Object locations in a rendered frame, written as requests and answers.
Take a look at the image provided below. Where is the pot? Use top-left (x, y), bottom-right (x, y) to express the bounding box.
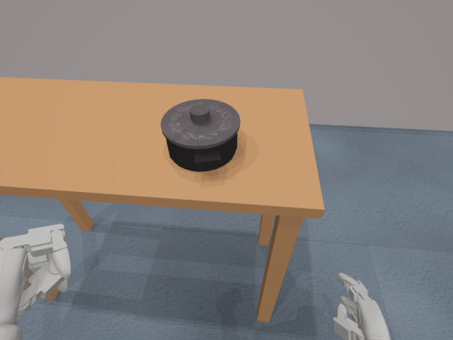
top-left (166, 134), bottom-right (237, 171)

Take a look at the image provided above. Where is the table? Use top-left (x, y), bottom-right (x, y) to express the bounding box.
top-left (0, 77), bottom-right (325, 323)

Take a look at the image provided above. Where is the knob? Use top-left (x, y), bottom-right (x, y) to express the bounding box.
top-left (190, 104), bottom-right (210, 123)

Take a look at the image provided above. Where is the robot left hand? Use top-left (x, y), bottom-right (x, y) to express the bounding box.
top-left (0, 224), bottom-right (71, 325)

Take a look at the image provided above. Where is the robot right hand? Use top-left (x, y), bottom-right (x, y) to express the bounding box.
top-left (333, 273), bottom-right (391, 340)

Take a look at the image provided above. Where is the lid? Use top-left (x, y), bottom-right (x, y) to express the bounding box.
top-left (161, 99), bottom-right (240, 149)

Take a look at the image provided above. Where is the robot left forearm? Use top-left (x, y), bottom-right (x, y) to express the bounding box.
top-left (0, 324), bottom-right (23, 340)

